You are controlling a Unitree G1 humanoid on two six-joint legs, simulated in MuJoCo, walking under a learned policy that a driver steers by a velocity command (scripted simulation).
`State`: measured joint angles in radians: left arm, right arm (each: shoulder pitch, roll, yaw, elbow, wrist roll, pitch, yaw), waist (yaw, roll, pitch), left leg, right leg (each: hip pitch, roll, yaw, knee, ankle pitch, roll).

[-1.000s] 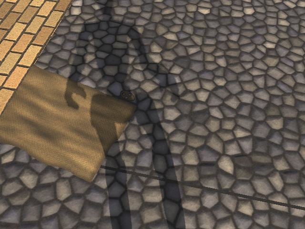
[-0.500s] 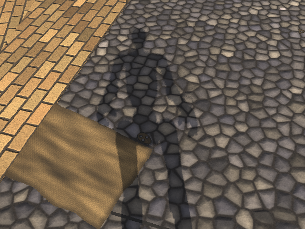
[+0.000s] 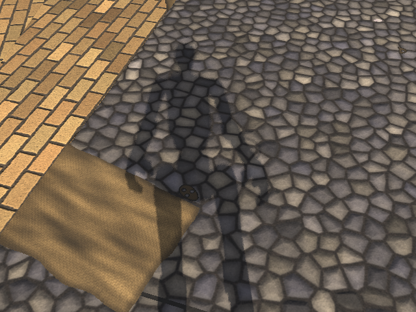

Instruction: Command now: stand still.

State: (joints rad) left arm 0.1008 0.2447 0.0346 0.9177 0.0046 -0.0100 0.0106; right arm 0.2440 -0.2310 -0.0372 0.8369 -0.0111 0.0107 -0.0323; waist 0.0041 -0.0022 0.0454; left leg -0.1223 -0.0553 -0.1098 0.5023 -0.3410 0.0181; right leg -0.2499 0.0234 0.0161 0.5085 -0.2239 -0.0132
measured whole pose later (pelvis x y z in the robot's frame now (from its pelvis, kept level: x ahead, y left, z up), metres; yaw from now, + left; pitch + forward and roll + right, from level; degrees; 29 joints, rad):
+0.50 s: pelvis +0.00 -0.01 +0.00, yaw +0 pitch -1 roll +0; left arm 0.18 0.24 0.04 1.07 -0.01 -0.02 0.03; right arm 0.31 -0.22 -0.03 0.99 0.01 -0.03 -0.04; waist 0.00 0.00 0.01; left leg -0.15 -0.04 -0.09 0.54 -0.42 0.04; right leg -0.28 0.04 0.02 0.56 -0.35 -0.05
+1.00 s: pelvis +0.17 -0.03 +0.01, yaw +0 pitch +1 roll +0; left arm 0.43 0.21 0.01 1.07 0.00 -0.08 0.00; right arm 0.07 -0.26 -0.05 0.84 0.02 -0.09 0.02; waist 0.08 0.03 0.02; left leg -0.65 0.09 0.01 0.72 -0.03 0.00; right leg 0.09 0.06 0.00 0.18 -0.28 -0.06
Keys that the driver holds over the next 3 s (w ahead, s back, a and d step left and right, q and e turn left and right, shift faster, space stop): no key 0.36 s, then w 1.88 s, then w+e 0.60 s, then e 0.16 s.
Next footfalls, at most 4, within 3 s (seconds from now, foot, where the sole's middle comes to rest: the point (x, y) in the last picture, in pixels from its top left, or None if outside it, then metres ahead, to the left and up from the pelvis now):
1.16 left None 0.46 0.10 -0.77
1.70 right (259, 248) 0.74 -0.15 -0.77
2.24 left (195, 177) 1.05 0.09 -0.77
2.82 right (254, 131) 1.32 -0.17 -0.77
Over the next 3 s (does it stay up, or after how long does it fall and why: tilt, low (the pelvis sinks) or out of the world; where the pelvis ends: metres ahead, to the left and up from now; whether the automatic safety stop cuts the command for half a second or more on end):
stays up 1.27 -0.09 0.00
